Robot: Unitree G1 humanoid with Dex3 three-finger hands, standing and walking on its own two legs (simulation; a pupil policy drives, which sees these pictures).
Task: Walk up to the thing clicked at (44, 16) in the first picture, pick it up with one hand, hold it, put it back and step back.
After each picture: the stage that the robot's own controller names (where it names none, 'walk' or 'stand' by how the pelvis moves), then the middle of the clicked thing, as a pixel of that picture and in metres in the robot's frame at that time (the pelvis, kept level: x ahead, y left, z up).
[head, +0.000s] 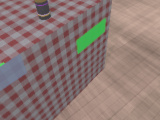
stand; (42, 7) +0.81 +0.25 +0.06
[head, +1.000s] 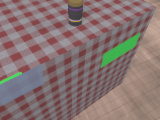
walk; (75, 11) +0.69 +0.07 +0.08
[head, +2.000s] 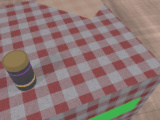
rise first; (21, 71) +0.34 +0.22 +0.10
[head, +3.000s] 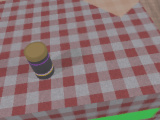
stand; (40, 61) +0.38 +0.18 +0.09
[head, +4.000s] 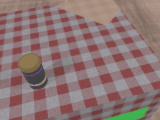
stand; (34, 72) +0.37 +0.20 +0.07
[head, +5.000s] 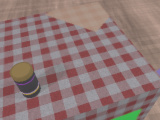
stand; (26, 80) +0.35 +0.22 +0.06
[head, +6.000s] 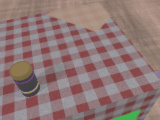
stand; (26, 79) +0.35 +0.23 +0.06
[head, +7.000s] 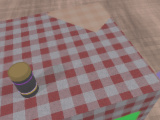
stand; (24, 80) +0.35 +0.23 +0.06
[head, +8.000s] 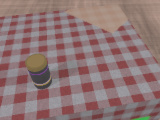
rise first; (39, 72) +0.37 +0.21 +0.06
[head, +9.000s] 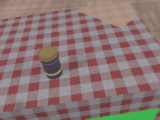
rise first; (51, 63) +0.42 +0.19 +0.07
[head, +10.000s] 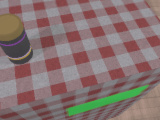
go down; (14, 41) +0.40 +0.18 +0.14
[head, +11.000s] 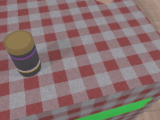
approach; (24, 55) +0.37 +0.18 +0.13
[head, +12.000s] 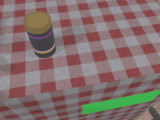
close in; (41, 36) +0.42 +0.14 +0.15
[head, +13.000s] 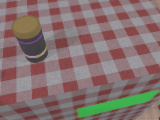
close in; (31, 40) +0.41 +0.16 +0.15
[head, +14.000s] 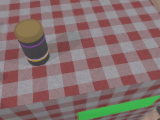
close in; (34, 44) +0.40 +0.16 +0.15
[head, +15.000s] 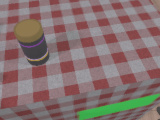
close in; (33, 43) +0.40 +0.16 +0.14
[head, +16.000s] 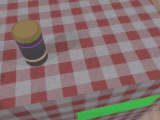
close in; (31, 44) +0.40 +0.16 +0.14
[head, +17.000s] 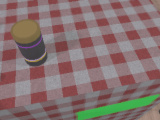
close in; (31, 44) +0.40 +0.16 +0.14
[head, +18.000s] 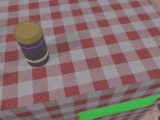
close in; (33, 45) +0.40 +0.16 +0.15
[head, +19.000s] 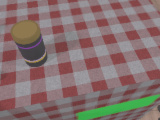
close in; (31, 45) +0.40 +0.16 +0.15
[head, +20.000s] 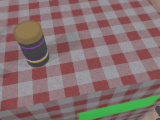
close in; (33, 45) +0.40 +0.16 +0.15
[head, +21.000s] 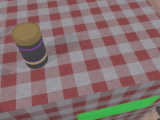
close in; (31, 47) +0.40 +0.16 +0.15
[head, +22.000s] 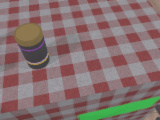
close in; (33, 47) +0.40 +0.15 +0.14
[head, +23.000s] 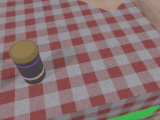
go down; (29, 63) +0.36 +0.17 +0.14
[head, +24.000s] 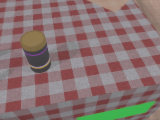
close in; (37, 52) +0.40 +0.16 +0.12
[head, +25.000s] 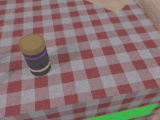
close in; (36, 56) +0.39 +0.16 +0.13
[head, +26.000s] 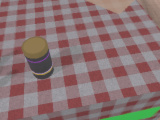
close in; (39, 59) +0.38 +0.16 +0.12
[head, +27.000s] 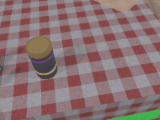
close in; (43, 59) +0.37 +0.15 +0.12
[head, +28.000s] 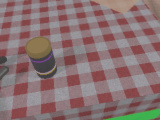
lift; (42, 58) +0.38 +0.15 +0.12
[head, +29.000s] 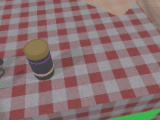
lift; (40, 60) +0.38 +0.16 +0.12
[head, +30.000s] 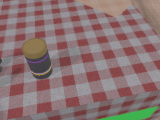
lift; (38, 59) +0.38 +0.16 +0.12
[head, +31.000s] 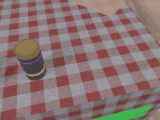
lift; (31, 60) +0.38 +0.17 +0.12
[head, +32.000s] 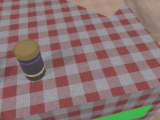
lift; (31, 61) +0.38 +0.18 +0.12
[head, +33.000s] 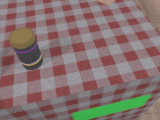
close; (27, 49) +0.41 +0.18 +0.13
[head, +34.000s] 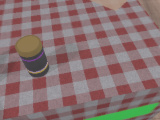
lift; (34, 57) +0.38 +0.17 +0.12
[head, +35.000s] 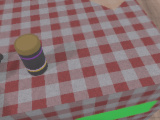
lift; (32, 56) +0.39 +0.17 +0.12
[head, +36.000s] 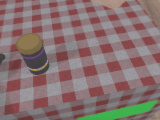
lift; (34, 55) +0.40 +0.17 +0.12
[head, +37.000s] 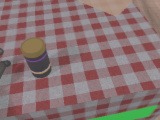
lift; (37, 58) +0.39 +0.17 +0.11
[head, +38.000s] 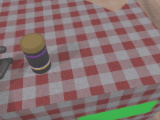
lift; (37, 54) +0.40 +0.17 +0.12
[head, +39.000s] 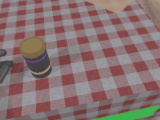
lift; (37, 58) +0.38 +0.16 +0.12
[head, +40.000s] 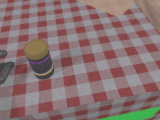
lift; (40, 60) +0.39 +0.16 +0.11
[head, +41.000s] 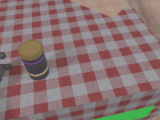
lift; (35, 61) +0.38 +0.17 +0.11
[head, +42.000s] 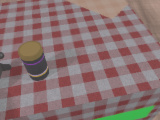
lift; (35, 61) +0.39 +0.17 +0.11
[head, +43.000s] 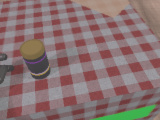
lift; (36, 60) +0.39 +0.17 +0.11
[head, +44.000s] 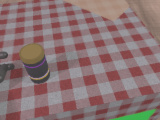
lift; (36, 64) +0.38 +0.17 +0.11
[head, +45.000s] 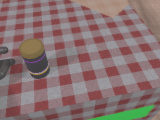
lift; (35, 59) +0.39 +0.17 +0.11
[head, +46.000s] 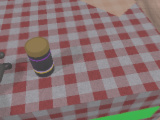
lift; (41, 58) +0.39 +0.16 +0.11
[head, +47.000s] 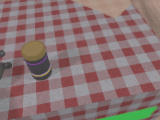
lift; (37, 61) +0.38 +0.17 +0.11
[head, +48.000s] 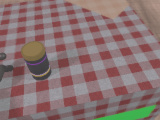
lift; (37, 61) +0.39 +0.17 +0.11
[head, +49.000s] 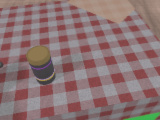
lift; (42, 66) +0.38 +0.16 +0.10
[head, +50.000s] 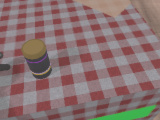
lift; (38, 59) +0.39 +0.17 +0.11
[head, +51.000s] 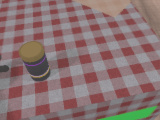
lift; (36, 62) +0.38 +0.17 +0.11
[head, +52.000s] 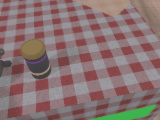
lift; (37, 60) +0.39 +0.17 +0.11
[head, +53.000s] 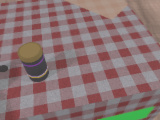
lift; (34, 63) +0.38 +0.17 +0.11
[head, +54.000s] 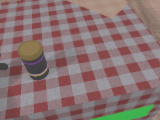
lift; (34, 61) +0.39 +0.18 +0.11
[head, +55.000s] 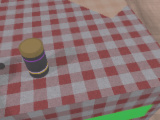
lift; (35, 59) +0.39 +0.17 +0.11
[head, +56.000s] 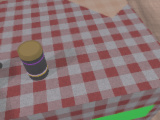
lift; (34, 61) +0.39 +0.17 +0.11
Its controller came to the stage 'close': yes
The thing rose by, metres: 0.00
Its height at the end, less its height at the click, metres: +0.00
